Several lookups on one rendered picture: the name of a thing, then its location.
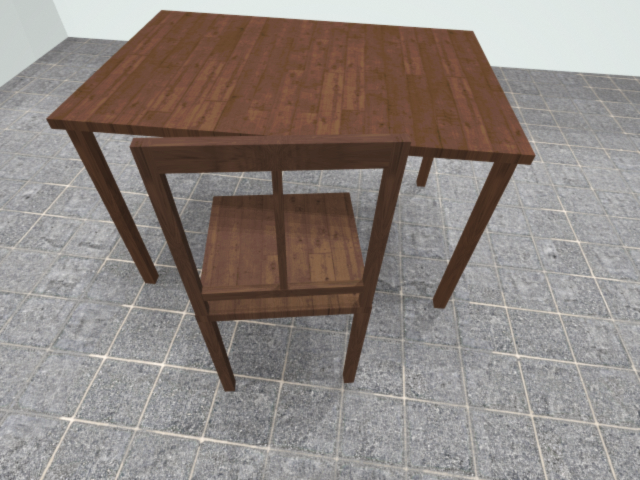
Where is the table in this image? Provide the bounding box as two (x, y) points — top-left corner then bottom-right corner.
(46, 10), (536, 309)

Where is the chair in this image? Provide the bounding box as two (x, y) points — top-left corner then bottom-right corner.
(130, 133), (411, 392)

